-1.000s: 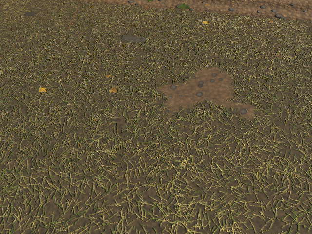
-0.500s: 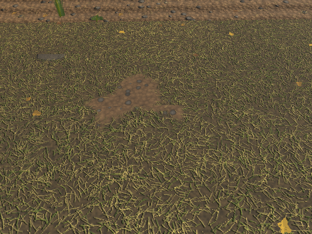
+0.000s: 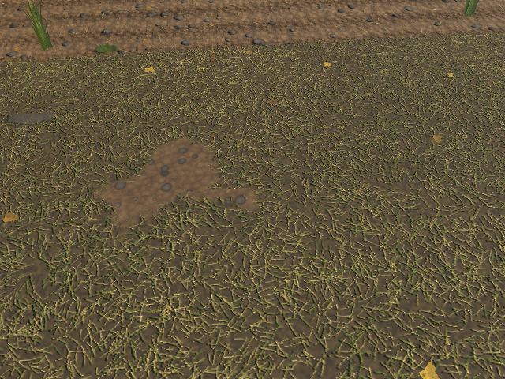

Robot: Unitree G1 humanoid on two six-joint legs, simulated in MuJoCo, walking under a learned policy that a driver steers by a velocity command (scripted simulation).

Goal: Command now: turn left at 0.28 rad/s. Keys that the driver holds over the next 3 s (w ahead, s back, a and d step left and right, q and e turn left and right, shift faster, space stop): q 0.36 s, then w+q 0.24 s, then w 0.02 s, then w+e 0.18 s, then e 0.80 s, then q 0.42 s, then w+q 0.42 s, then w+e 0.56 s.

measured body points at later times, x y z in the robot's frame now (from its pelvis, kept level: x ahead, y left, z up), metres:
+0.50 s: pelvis +0.04 +0.04 +0.01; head +0.07 +0.06 +0.45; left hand +0.14 +0.35 -0.08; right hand +0.26 -0.19 -0.08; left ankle +0.04 +0.15 -0.73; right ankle +0.09 -0.10 -0.70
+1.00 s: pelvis +0.18 +0.11 +0.00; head +0.23 +0.12 +0.45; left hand +0.06 +0.36 -0.12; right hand +0.48 -0.03 -0.07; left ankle +0.22 +0.25 -0.73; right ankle +0.11 -0.08 -0.71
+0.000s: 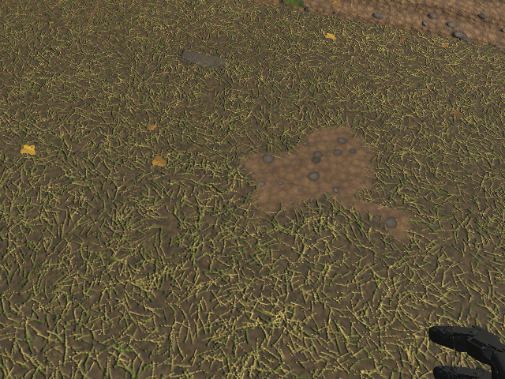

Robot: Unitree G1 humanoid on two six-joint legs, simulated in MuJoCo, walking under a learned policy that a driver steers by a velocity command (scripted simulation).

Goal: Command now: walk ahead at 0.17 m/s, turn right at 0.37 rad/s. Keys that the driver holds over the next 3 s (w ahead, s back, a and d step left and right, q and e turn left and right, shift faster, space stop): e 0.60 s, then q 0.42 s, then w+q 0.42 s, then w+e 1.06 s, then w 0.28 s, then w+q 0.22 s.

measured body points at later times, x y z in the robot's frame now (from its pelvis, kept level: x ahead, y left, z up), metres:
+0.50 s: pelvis +0.07 -0.03 +0.01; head +0.11 -0.07 +0.45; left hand +0.31 +0.19 -0.06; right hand +0.14 -0.35 -0.11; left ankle +0.07 +0.12 -0.65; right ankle +0.08 -0.12 -0.73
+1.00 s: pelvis +0.10 -0.01 +0.01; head +0.12 +0.00 +0.46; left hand +0.34 +0.19 -0.09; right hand +0.13 -0.31 -0.10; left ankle +0.14 +0.12 -0.73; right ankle +0.08 -0.12 -0.73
